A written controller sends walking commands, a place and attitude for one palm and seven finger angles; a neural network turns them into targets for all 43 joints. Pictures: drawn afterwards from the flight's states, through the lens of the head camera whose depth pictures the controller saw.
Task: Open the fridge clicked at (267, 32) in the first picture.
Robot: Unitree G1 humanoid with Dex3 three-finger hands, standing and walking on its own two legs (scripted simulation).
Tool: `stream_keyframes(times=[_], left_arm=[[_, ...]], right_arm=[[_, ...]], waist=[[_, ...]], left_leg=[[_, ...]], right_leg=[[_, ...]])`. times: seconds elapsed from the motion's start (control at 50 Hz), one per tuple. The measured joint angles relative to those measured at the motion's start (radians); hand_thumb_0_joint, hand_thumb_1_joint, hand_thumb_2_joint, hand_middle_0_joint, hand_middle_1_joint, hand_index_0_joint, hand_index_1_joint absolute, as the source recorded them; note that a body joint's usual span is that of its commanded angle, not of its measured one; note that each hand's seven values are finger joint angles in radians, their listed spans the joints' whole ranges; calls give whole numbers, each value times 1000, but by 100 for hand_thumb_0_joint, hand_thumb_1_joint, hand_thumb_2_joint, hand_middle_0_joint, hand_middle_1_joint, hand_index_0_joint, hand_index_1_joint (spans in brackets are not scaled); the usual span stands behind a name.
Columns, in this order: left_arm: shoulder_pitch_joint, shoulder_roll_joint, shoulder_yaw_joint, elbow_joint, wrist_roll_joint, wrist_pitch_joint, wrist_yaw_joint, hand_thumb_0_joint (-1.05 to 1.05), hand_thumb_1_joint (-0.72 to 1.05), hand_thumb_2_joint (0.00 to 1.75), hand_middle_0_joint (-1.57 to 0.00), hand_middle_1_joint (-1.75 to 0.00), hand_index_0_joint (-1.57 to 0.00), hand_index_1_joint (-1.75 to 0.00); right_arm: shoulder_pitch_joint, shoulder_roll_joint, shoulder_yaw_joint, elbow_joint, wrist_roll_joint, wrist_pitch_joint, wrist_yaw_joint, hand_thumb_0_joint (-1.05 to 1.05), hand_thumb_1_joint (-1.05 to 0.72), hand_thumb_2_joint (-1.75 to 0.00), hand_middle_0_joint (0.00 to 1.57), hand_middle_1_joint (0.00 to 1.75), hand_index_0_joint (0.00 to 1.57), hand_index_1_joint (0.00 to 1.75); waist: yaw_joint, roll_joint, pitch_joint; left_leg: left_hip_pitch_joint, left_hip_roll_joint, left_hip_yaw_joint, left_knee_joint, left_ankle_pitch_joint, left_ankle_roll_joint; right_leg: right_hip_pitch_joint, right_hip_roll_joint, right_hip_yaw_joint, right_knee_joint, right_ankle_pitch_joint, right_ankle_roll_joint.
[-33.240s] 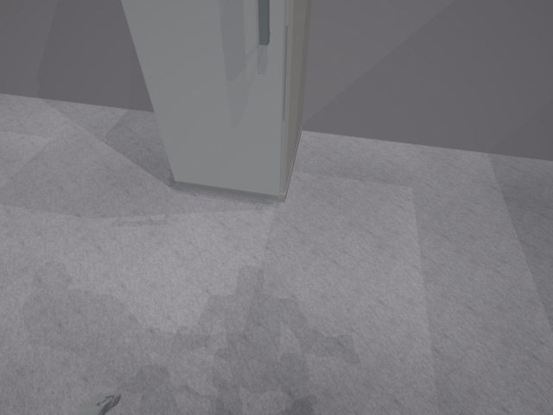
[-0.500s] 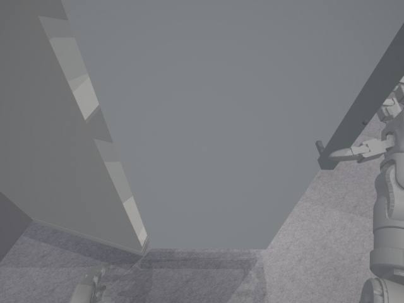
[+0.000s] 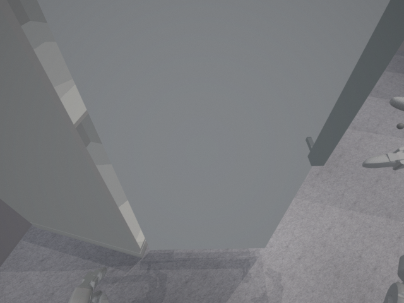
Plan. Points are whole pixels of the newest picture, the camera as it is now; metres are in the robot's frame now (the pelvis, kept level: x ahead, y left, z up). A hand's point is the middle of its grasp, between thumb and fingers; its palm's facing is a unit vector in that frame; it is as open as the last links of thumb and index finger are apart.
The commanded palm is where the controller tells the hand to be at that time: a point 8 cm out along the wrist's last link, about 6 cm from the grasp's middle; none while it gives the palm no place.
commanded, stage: slip the hand off the handle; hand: right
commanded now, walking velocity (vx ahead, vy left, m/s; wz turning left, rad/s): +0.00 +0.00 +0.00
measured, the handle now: (354, 74) +0.43 -0.22 +0.26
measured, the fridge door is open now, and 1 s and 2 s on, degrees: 74 74 74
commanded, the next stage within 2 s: draw the hand back to the body in 0.72 s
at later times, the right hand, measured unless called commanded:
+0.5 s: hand out of the picture +0.29 -0.27 +0.21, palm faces +0.28 +0.95 -0.12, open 14.7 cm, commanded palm +0.25 -0.31 +0.20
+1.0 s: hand out of the picture +0.27 -0.27 +0.19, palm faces +0.17 +0.98 -0.03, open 14.7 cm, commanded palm +0.22 -0.31 +0.20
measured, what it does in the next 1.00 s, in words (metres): stands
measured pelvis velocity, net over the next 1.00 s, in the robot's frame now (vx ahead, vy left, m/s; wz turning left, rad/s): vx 0.00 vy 0.02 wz -0.03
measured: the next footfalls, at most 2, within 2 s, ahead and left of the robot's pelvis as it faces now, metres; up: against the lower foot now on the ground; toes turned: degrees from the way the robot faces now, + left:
none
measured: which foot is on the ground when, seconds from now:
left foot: down 0.00-1.00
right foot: down 0.00-1.00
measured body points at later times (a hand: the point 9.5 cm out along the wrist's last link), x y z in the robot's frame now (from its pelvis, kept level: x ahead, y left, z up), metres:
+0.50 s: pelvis -0.02 +0.01 +0.00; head -0.03 +0.01 +0.45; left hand +0.16 +0.23 -0.08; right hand +0.27 -0.32 +0.21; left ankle -0.02 +0.13 -0.72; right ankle +0.03 -0.12 -0.72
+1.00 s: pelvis +0.00 +0.02 +0.01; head -0.02 +0.04 +0.46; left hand +0.19 +0.25 -0.07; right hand +0.25 -0.32 +0.19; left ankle -0.02 +0.13 -0.72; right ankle +0.03 -0.12 -0.72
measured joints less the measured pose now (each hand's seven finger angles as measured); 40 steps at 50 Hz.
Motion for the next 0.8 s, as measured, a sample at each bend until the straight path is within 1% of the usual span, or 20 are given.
stream_keyframes(times=[0.06,0.12,0.22,0.3,0.36,0.4,0.48,0.56,0.64,0.74,0.8], left_arm=[[14,-1,1,-2,-1,-1,-2,1,90,90,-20,-30,-20,-30],[31,3,6,-6,-3,-3,-6,2,90,90,-20,-30,-20,-30],[30,4,1,-8,-13,-7,-2,2,90,90,-20,-30,-20,-30],[7,-3,-7,-16,-12,-20,3,2,90,90,-20,-30,-20,-30],[-12,-6,-11,-25,-8,-38,2,2,90,90,-20,-30,-20,-30],[-25,-6,-14,-25,-5,-50,1,2,90,90,-20,-30,-20,-30],[-52,-7,-21,-18,-8,-66,7,2,90,90,-20,-30,-20,-30],[-70,-8,-29,-16,-15,-73,18,2,90,90,-20,-30,-20,-30],[-73,-8,-31,-21,-15,-81,21,2,90,90,-20,-30,-20,-30],[-63,-5,-29,-21,-10,-90,14,2,90,90,-20,-30,-20,-30],[-55,-1,-26,-13,-10,-94,15,2,90,90,-20,-30,-20,-30]], right_arm=[[12,-6,-8,-19,11,-13,11,-2,55,-20,25,115,25,115],[60,11,7,-81,32,-15,27,-2,55,-20,25,115,25,115],[150,50,32,-164,66,21,34,-2,55,-20,25,115,25,115],[192,74,30,-213,62,51,-2,-1,55,-20,25,115,25,115],[220,85,36,-258,45,44,-31,-2,55,-20,25,115,25,115],[230,93,47,-287,40,33,-40,-2,55,-20,25,115,25,115],[244,97,68,-315,49,26,-28,-2,55,-20,25,115,25,115],[255,89,73,-308,68,56,-8,-1,55,-20,25,115,25,115],[283,87,62,-325,78,76,-5,-1,55,-20,25,115,25,115],[353,93,38,-387,89,59,3,-2,55,-20,25,115,25,115],[374,95,28,-410,99,54,13,-2,55,-20,25,115,25,115]], waist=[[0,-2,-2],[-4,-12,-10],[-11,-23,-20],[-18,-20,-11],[-27,-19,-3],[-35,-19,1],[-46,-22,4],[-49,-26,3],[-51,-27,5],[-55,-26,3],[-60,-26,3]], left_leg=[[-4,-1,-1,2,2,-1],[4,-1,-3,-1,5,-3],[24,3,-7,-3,5,-7],[35,4,-4,-1,8,-4],[38,3,1,2,10,-1],[41,2,7,4,10,2],[51,1,18,3,11,6],[62,-2,24,-4,14,11],[71,-5,25,-10,14,16],[79,-9,22,-9,8,20],[86,-10,25,-8,1,22]], right_leg=[[-5,-2,-1,6,0,-1],[1,-1,-2,8,-2,-3],[25,3,-6,1,0,-7],[38,4,-4,-6,10,-5],[41,4,2,-7,16,-2],[42,4,8,-6,19,0],[49,4,19,-9,25,5],[60,3,25,-20,32,10],[70,0,27,-29,35,15],[82,-5,24,-33,29,20],[88,-5,27,-31,24,23]])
